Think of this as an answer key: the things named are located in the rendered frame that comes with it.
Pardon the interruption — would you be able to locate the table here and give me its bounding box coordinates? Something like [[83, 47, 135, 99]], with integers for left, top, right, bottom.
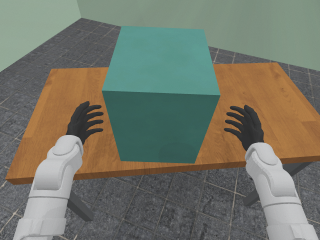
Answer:
[[5, 62, 320, 222]]

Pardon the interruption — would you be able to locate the robot left hand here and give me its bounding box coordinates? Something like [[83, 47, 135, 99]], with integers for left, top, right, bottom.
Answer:
[[66, 101, 104, 146]]

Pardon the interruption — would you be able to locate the left robot forearm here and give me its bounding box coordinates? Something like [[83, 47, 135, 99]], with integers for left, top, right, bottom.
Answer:
[[13, 135, 84, 240]]

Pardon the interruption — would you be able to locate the robot right hand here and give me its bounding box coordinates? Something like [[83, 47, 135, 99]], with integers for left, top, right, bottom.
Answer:
[[224, 105, 265, 151]]

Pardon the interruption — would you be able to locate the carton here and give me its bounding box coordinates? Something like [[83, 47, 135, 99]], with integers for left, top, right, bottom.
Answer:
[[101, 26, 221, 164]]

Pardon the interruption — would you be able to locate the right robot forearm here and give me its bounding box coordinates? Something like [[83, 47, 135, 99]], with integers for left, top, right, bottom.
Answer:
[[244, 142, 319, 240]]

